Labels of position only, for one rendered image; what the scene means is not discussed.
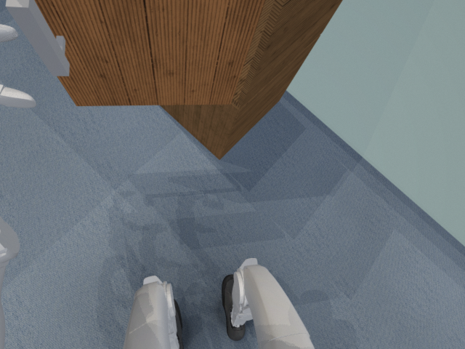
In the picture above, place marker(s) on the left robot upper arm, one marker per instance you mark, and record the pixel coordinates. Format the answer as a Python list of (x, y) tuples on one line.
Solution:
[(9, 248)]

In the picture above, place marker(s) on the left robot hand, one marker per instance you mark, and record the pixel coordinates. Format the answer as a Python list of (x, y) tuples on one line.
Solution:
[(8, 96)]

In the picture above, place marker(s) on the robot thigh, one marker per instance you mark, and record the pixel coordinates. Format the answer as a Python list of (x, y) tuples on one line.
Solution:
[(276, 322), (147, 328)]

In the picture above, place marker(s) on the robot left thigh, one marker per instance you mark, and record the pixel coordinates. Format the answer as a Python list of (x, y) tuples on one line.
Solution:
[(147, 328)]

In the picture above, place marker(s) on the handle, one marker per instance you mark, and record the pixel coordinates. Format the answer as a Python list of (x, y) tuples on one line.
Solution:
[(32, 23)]

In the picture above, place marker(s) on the robot right thigh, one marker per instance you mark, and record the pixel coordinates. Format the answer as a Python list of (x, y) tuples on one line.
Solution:
[(276, 322)]

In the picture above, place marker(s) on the cupboard door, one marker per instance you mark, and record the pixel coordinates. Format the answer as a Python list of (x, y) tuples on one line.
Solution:
[(153, 52)]

